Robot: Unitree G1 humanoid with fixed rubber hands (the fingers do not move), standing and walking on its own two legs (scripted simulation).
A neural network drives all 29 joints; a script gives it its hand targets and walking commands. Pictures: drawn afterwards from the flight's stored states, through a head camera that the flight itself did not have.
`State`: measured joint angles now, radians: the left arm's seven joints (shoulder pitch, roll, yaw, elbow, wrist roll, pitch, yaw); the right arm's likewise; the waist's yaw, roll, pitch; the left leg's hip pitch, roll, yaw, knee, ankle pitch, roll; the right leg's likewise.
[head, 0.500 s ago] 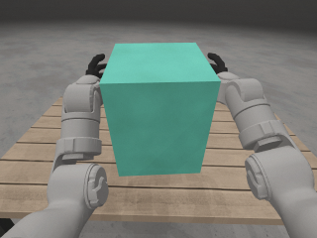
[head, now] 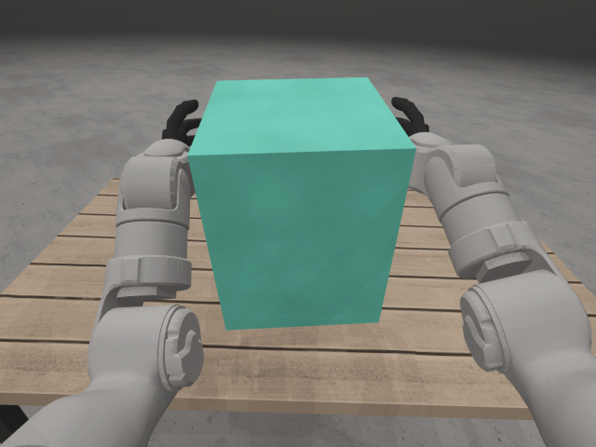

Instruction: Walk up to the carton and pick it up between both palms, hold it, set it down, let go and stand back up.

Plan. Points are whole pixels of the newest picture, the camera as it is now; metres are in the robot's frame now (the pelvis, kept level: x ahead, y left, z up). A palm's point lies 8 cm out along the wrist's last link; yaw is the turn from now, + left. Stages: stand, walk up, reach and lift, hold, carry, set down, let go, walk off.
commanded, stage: hold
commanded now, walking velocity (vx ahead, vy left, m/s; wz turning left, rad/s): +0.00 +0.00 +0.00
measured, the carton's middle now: (297, 201) +0.36 +0.01 +0.24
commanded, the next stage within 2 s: none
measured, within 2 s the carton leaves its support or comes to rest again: neither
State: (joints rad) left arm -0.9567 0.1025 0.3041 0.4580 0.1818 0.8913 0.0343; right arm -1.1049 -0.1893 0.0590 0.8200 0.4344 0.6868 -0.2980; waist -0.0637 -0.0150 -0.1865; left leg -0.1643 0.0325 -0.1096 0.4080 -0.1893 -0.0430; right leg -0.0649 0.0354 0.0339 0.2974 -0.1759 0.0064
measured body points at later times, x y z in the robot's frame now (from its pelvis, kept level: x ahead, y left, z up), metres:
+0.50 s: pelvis +0.01 +0.00 +0.00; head -0.09 +0.02 +0.44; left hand +0.39 +0.16 +0.29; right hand +0.39 -0.13 +0.30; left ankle +0.03 +0.14 -0.75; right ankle -0.01 -0.13 -0.75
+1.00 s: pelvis +0.00 +0.00 +0.00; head -0.09 +0.02 +0.44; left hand +0.39 +0.16 +0.29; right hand +0.39 -0.13 +0.30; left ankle +0.03 +0.14 -0.75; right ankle -0.01 -0.13 -0.75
